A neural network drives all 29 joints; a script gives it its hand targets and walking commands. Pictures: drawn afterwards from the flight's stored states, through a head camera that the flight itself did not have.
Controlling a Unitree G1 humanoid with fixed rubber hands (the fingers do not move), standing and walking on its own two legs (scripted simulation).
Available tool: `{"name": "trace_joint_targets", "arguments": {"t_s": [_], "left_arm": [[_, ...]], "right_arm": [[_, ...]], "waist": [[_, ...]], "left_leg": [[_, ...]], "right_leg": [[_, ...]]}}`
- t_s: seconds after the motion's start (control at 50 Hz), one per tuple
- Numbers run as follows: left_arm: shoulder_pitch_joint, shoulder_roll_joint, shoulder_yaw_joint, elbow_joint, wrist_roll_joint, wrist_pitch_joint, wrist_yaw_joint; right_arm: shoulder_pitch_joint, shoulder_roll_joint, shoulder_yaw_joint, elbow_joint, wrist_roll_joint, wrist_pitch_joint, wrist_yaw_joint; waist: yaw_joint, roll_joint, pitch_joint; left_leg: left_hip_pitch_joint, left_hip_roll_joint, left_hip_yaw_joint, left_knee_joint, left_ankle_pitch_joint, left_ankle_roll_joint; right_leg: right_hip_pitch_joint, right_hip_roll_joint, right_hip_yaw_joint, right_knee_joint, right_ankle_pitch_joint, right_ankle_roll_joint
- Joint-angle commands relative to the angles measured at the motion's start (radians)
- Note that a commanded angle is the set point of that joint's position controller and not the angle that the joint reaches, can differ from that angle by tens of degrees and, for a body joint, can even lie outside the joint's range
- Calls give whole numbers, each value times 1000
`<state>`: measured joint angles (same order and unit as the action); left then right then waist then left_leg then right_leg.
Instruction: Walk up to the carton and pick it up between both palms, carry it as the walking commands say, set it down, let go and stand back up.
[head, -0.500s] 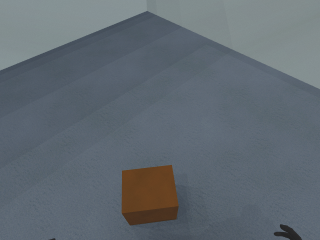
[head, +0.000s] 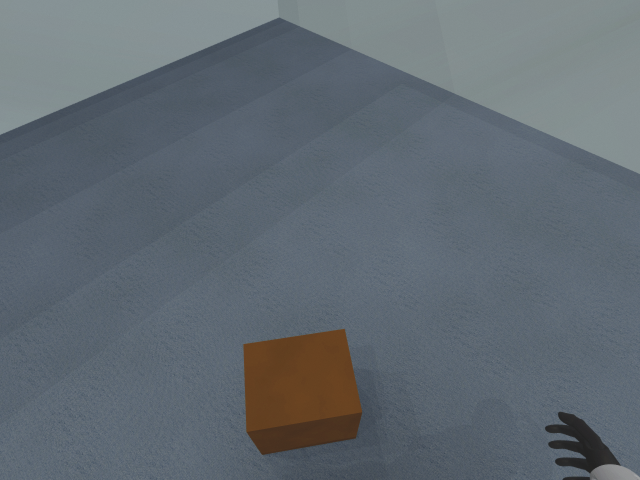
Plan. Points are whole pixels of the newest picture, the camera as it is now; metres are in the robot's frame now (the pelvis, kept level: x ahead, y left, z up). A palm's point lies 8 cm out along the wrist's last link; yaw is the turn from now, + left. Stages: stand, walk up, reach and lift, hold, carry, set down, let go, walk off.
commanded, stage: walk up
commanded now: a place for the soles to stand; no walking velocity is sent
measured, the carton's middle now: (302, 393) +0.42 +0.08 -0.63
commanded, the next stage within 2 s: none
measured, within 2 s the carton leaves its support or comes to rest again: neither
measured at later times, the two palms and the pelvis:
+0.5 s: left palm (56, 476) +0.16 +0.36 -0.09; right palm out of the picture +0.09 -0.29 -0.09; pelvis +0.00 +0.04 +0.00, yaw -3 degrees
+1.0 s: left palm out of the picture +0.10 +0.34 -0.08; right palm out of the picture +0.10 -0.31 -0.09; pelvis -0.02 +0.01 +0.01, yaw +1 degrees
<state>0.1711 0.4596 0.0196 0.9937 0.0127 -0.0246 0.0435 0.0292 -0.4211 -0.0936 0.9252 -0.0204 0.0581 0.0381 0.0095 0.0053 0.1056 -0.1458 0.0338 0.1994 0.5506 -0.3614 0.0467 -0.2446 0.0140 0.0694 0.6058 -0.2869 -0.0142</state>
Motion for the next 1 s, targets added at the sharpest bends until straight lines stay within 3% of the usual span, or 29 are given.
{"name": "trace_joint_targets", "arguments": {"t_s": [0.0,0.02,0.04,0.06,0.08,0.1,0.14,0.16,0.18,0.2,0.22,0.24,0.26,0.28,0.32,0.36,0.4,0.44,0.5,0.68,0.98], "left_arm": [[50,195,49,-53,14,-21,-2],[56,220,57,-57,16,-26,1],[59,254,68,-65,15,-29,7],[55,270,74,-77,13,-32,13],[34,267,74,-93,14,-33,17],[31,257,74,-105,17,-33,20],[5,226,72,-117,15,-29,21],[-32,221,73,-128,10,-25,18],[-72,195,67,-146,2,-24,12],[-73,165,58,-157,-5,-22,7],[-52,150,52,-150,-9,-18,6],[-51,129,47,-150,-3,-11,-10],[-13,138,47,-130,2,-11,-13],[-24,156,52,-116,4,-14,-18],[-89,180,57,-134,11,-8,-26],[-111,164,53,-153,4,3,-31],[-100,157,48,-136,-1,7,-31],[-95,161,44,-123,-5,9,-32],[-128,156,41,-125,-3,20,-38],[-141,154,44,-113,6,10,-44],[-151,181,73,-102,7,1,-45]], "right_arm": [[-56,-180,-28,-89,7,-2,-3],[-48,-174,-27,-97,10,-1,-2],[-41,-159,-23,-103,17,1,-4],[-20,-145,-20,-105,18,4,-4],[-6,-146,-19,-101,15,5,-4],[-1,-152,-21,-97,11,3,-4],[46,-154,-25,-85,13,-5,1],[90,-159,-27,-74,13,-12,2],[133,-189,-38,-60,9,-20,0],[121,-233,-53,-61,4,-25,-3],[77,-233,-52,-79,6,-24,-5],[35,-200,-34,-90,20,-33,-11],[-13,-205,-28,-103,26,-38,-13],[-23,-190,-24,-108,27,-38,-13],[38,-190,-17,-96,26,-36,-18],[70,-207,-17,-75,17,-42,-25],[51,-219,-19,-73,19,-49,-29],[43,-207,-17,-74,20,-50,-31],[48,-206,-15,-73,19,-53,-32],[49,-181,0,-69,21,-55,-23],[78,-164,-1,-27,4,-44,-7]], "waist": [[7,34,-62],[12,-15,-68],[20,-86,-72],[19,-118,-88],[11,-149,-79],[11,-157,-79],[-15,-144,-93],[-45,-113,-119],[-68,-38,-163],[-63,54,-173],[-40,84,-167],[-13,57,-194],[8,73,-191],[12,38,-178],[-15,12,-154],[-20,42,-108],[-9,80,-98],[-8,93,-108],[-14,116,-93],[-12,-3,-168],[-12,-80,-90]], "left_leg": [[-48,151,-138,-61,151,52],[-62,109,-126,11,164,19],[-71,66,-140,104,148,-9],[-83,36,-176,158,69,-28],[-109,21,-215,177,-83,-29],[-108,18,-235,188,-147,-21],[-85,25,-237,77,-102,-10],[-29,37,-225,-41,56,-3],[50,85,-252,-104,302,18],[89,146,-292,-116,485,53],[99,158,-286,-87,569,92],[92,174,-278,-64,558,95],[42,180,-279,-41,505,90],[8,143,-275,-40,453,58],[-66,99,-263,-92,312,18],[-52,123,-294,-126,442,-8],[-13,133,-288,-109,565,-4],[-10,119,-265,-108,553,-4],[-45,120,-284,-151,485,-13],[-31,69,-252,-133,340,-5],[-40,18,-257,-115,168,-14]], "right_leg": [[7,-77,43,-67,283,-52],[15,-130,130,-112,341,-89],[18,-202,230,-154,378,-151],[32,-271,325,-172,436,-211],[33,-311,373,-164,498,-243],[27,-319,376,-149,543,-251],[36,-288,275,-119,528,-207],[41,-245,198,-84,490,-154],[20,-167,92,-11,420,-82],[-20,-75,-11,73,340,-28],[-32,-32,-74,88,234,-2],[-1,-37,-61,38,145,3],[54,-53,-62,-9,202,4],[84,-62,-41,-49,258,-1],[126,-101,1,-37,293,-27],[89,-85,-41,-18,267,-23],[73,-77,-76,-31,277,-11],[78,-84,-76,-47,292,-16],[99,-86,-87,-58,238,-19],[169,-147,-78,-124,315,-28],[50,-218,-11,-260,37,-50]]}}
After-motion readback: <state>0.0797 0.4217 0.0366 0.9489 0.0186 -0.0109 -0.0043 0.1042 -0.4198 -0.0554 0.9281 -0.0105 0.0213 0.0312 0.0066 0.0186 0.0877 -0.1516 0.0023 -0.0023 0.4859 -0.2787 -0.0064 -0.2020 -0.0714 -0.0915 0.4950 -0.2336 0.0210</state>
